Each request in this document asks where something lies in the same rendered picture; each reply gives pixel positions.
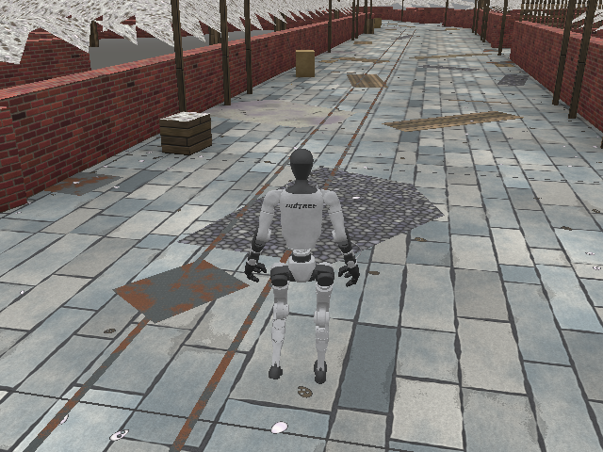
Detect robot head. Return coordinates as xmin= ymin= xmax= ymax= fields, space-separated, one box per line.
xmin=285 ymin=149 xmax=318 ymax=194

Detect left robot hand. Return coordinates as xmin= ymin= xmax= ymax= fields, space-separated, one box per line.
xmin=244 ymin=262 xmax=267 ymax=283

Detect left robot upper arm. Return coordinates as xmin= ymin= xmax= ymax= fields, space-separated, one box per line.
xmin=256 ymin=189 xmax=282 ymax=242

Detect right robot upper arm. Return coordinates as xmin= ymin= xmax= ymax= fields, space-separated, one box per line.
xmin=321 ymin=189 xmax=348 ymax=242

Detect right robot hand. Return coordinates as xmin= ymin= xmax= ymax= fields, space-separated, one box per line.
xmin=338 ymin=265 xmax=360 ymax=287

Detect left robot forearm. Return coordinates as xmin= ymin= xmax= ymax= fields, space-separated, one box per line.
xmin=247 ymin=227 xmax=266 ymax=266

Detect right robot forearm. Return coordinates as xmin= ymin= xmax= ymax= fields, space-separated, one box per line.
xmin=337 ymin=228 xmax=357 ymax=268

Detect left robot foot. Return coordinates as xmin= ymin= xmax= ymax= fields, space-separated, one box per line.
xmin=269 ymin=364 xmax=283 ymax=379

